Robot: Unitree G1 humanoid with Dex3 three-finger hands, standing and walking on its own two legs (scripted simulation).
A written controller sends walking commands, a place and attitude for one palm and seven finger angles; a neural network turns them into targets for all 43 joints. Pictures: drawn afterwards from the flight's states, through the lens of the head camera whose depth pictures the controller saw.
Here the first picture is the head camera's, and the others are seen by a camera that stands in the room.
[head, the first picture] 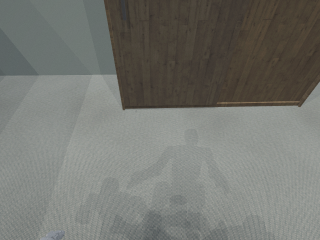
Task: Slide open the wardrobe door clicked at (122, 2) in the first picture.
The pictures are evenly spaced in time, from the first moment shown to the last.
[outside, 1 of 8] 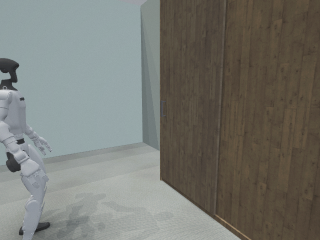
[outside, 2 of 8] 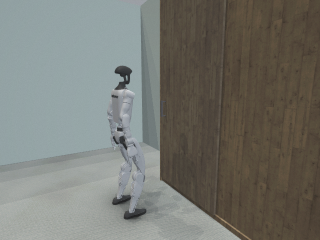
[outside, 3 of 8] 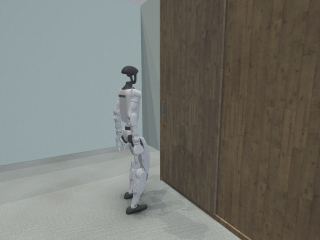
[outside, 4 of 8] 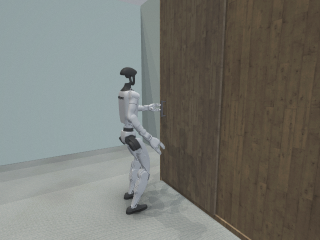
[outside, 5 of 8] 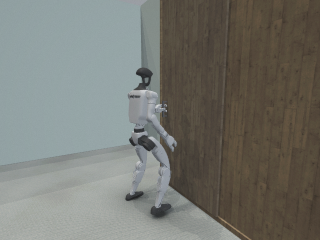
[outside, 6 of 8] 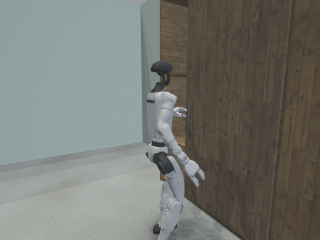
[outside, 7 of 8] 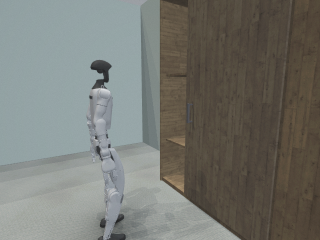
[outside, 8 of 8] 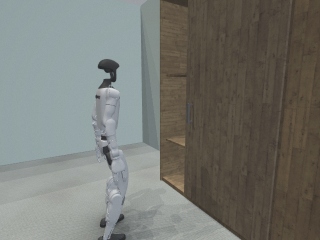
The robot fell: no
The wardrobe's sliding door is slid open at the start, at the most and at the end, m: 0.00 0.44 0.44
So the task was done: yes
